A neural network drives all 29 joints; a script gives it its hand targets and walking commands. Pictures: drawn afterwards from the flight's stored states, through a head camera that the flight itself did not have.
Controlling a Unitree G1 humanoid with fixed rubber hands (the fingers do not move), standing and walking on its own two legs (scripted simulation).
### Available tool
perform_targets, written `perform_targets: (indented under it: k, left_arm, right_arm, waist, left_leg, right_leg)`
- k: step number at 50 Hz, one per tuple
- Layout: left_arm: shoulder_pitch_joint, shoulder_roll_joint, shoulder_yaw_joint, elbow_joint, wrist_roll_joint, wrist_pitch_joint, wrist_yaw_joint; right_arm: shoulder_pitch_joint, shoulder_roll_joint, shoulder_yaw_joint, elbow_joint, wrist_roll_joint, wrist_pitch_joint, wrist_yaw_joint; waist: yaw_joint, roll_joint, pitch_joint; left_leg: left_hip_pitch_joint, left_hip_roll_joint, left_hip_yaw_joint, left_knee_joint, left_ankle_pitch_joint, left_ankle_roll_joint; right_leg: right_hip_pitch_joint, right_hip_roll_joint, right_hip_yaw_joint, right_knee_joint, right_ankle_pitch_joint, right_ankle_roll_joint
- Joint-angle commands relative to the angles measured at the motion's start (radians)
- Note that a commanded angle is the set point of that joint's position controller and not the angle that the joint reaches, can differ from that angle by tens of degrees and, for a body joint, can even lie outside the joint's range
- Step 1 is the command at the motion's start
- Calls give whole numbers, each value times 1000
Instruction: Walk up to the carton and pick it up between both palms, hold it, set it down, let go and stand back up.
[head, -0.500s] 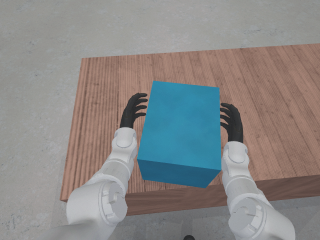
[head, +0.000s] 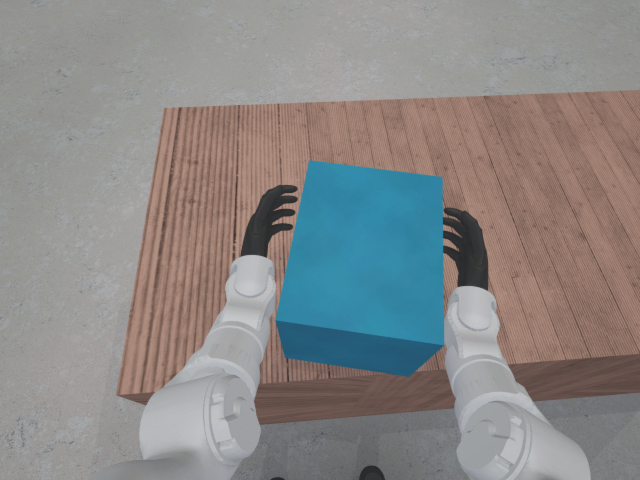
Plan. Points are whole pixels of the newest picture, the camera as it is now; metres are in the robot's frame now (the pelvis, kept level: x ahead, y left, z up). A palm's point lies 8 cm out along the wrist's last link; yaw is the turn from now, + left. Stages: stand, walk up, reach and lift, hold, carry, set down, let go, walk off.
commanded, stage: reach and lift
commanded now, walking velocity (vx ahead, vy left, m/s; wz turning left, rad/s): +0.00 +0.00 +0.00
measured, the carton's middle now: (360, 271) +0.39 -0.06 -0.06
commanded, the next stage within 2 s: none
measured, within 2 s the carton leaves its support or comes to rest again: leaves its support in 0.74 s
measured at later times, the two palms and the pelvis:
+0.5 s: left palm (259, 246) +0.41 +0.08 +0.00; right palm (469, 276) +0.35 -0.19 -0.01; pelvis +0.00 +0.00 +0.00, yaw +0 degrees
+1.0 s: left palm (259, 252) +0.39 +0.08 +0.01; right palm (475, 284) +0.33 -0.19 +0.00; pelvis -0.02 -0.01 +0.00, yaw -1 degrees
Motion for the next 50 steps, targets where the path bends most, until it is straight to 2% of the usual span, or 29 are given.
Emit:
perform_targets:
  k: [1, 6, 7, 8, 9, 10, 12, 15, 16, 17, 18, 21, 23, 27, 30, 32, 35, 37, 38, 39, 40, 41, 43, 44, 46, 47, 49, 50]
  left_arm:
    - [-385, -520, -197, 50, 65, 2, -95]
    - [-388, -526, -200, 50, 66, 5, -95]
    - [-321, -508, -186, 49, 78, 5, -103]
    - [-329, -512, -205, 27, 72, 4, -103]
    - [-327, -518, -213, 37, 66, 2, -103]
    - [-331, -518, -209, 41, 72, 4, -103]
    - [-348, -509, -211, 49, 54, -7, -108]
    - [-364, -522, -238, 26, 42, -22, -106]
    - [-364, -525, -230, 41, 50, -20, -106]
    - [-349, -522, -230, 42, 47, -22, -104]
    - [-361, -514, -223, 49, 46, -22, -106]
    - [-366, -515, -223, 62, 43, -21, -106]
    - [-366, -518, -224, 62, 39, -23, -109]
    - [-401, -528, -244, 46, 33, -58, -102]
    - [-431, -558, -277, 18, 26, -87, -90]
    - [-412, -569, -292, 15, 35, -100, -84]
    - [-403, -572, -317, 49, 22, -102, -96]
    - [-427, -575, -320, 26, 18, -113, -95]
    - [-458, -569, -328, 22, 7, -120, -96]
    - [-466, -559, -312, 28, 6, -123, -97]
    - [-507, -553, -316, 25, 3, -125, -101]
    - [-483, -565, -320, 18, 4, -127, -100]
    - [-514, -555, -324, 26, -1, -128, -105]
    - [-529, -559, -338, 18, -8, -126, -103]
    - [-511, -556, -331, 29, -6, -118, -101]
    - [-550, -551, -336, 23, -14, -120, -101]
    - [-513, -561, -340, 30, -7, -110, -98]
    - [-518, -563, -347, 17, -12, -112, -95]
  right_arm:
    - [-500, 497, 304, 34, -102, -58, 134]
    - [-505, 501, 307, 34, -100, -59, 132]
    - [-430, 542, 371, 59, -74, -51, 127]
    - [-434, 531, 378, 63, -61, -56, 126]
    - [-443, 528, 386, 61, -54, -64, 126]
    - [-441, 528, 384, 74, -51, -64, 123]
    - [-450, 539, 391, 58, -52, -64, 117]
    - [-437, 537, 393, 62, -55, -69, 112]
    - [-447, 534, 398, 57, -56, -69, 114]
    - [-445, 534, 407, 51, -51, -72, 117]
    - [-444, 538, 404, 64, -55, -68, 115]
    - [-452, 533, 403, 53, -53, -65, 112]
    - [-454, 533, 403, 49, -61, -69, 105]
    - [-497, 533, 413, 38, -68, -112, 109]
    - [-513, 544, 431, 49, -67, -161, 99]
    - [-501, 539, 460, 86, -55, -181, 95]
    - [-535, 529, 462, 76, -47, -206, 87]
    - [-542, 513, 471, 90, -41, -213, 87]
    - [-557, 507, 462, 84, -50, -217, 88]
    - [-566, 503, 462, 83, -47, -212, 90]
    - [-571, 505, 439, 100, -59, -207, 86]
    - [-558, 512, 460, 82, -52, -216, 87]
    - [-586, 507, 461, 86, -49, -212, 85]
    - [-591, 500, 447, 88, -54, -211, 85]
    - [-607, 495, 455, 70, -48, -210, 87]
    - [-607, 504, 444, 77, -56, -201, 86]
    - [-582, 510, 462, 85, -49, -185, 86]
    - [-594, 505, 477, 74, -39, -186, 90]
  waist:
    - [-29, 43, -584]
    - [-29, 46, -586]
    - [-6, 45, -549]
    - [-4, 68, -551]
    - [-6, 61, -546]
    - [-2, 66, -538]
    - [-2, 40, -543]
    - [-13, 52, -586]
    - [-6, 53, -583]
    - [0, 49, -584]
    - [-9, 39, -557]
    - [-3, 32, -548]
    - [-8, 28, -534]
    - [10, 35, -610]
    - [2, 53, -683]
    - [13, 60, -695]
    - [0, 54, -666]
    - [9, 48, -671]
    - [-1, 43, -694]
    - [12, 28, -672]
    - [-4, 26, -661]
    - [11, 39, -684]
    - [14, 35, -667]
    - [5, 42, -679]
    - [22, 43, -691]
    - [16, 41, -702]
    - [17, 47, -695]
    - [36, 64, -706]
  left_leg:
    - [245, -33, 54, -6, 380, -45]
    - [239, -32, 53, -11, 376, -44]
    - [246, -39, 61, -11, 416, -30]
    - [233, -36, 56, -19, 432, -35]
    - [232, -32, 52, -17, 442, -35]
    - [225, -32, 54, -18, 434, -32]
    - [194, -38, 60, -27, 383, -16]
    - [206, -30, 51, -33, 379, -25]
    - [203, -32, 55, -27, 375, -25]
    - [205, -31, 54, -28, 386, -22]
    - [191, -32, 56, -31, 372, -19]
    - [193, -31, 56, -39, 347, -15]
    - [181, -34, 57, -42, 339, -15]
    - [182, -28, 59, -34, 380, -23]
    - [213, -26, 63, -12, 454, -43]
    - [234, -22, 58, 6, 531, -48]
    - [189, -32, 56, -3, 482, -43]
    - [211, -29, 52, -14, 470, -46]
    - [210, -30, 56, -23, 426, -44]
    - [199, -34, 62, -35, 377, -37]
    - [189, -36, 65, -52, 319, -35]
    - [200, -36, 69, -52, 330, -37]
    - [176, -38, 68, -68, 276, -32]
    - [196, -34, 66, -69, 266, -36]
    - [213, -39, 69, -62, 269, -31]
    - [200, -40, 70, -67, 237, -30]
    - [223, -39, 71, -54, 272, -33]
    - [224, -37, 71, -58, 278, -38]
  right_leg:
    - [353, 18, -32, 67, 545, -3]
    - [352, 17, -33, 62, 543, -5]
    - [394, 11, -26, 56, 589, -3]
    - [383, 14, -30, 56, 594, -8]
    - [368, 18, -30, 54, 580, -11]
    - [345, 17, -28, 45, 553, -14]
    - [367, 10, -20, 47, 551, -6]
    - [343, 12, -26, 45, 533, -10]
    - [339, 12, -25, 43, 521, -14]
    - [338, 12, -23, 43, 534, -13]
    - [347, 13, -21, 45, 542, -9]
    - [346, 13, -21, 39, 506, -9]
    - [359, 10, -20, 41, 532, -5]
    - [347, 15, -29, 46, 545, -12]
    - [341, 23, -37, 55, 611, -12]
    - [345, 33, -39, 56, 653, -20]
    - [364, 23, -30, 50, 667, -14]
    - [350, 28, -38, 40, 615, -16]
    - [334, 30, -38, 31, 568, -15]
    - [338, 27, -36, 25, 531, -12]
    - [336, 21, -33, 22, 497, -6]
    - [341, 18, -31, 25, 512, -5]
    - [353, 17, -26, 18, 456, -9]
    - [320, 20, -33, 13, 424, -12]
    - [295, 21, -32, 4, 415, -9]
    - [283, 19, -30, 4, 385, -7]
    - [297, 24, -30, 14, 424, -10]
    - [286, 25, -34, 10, 401, -14]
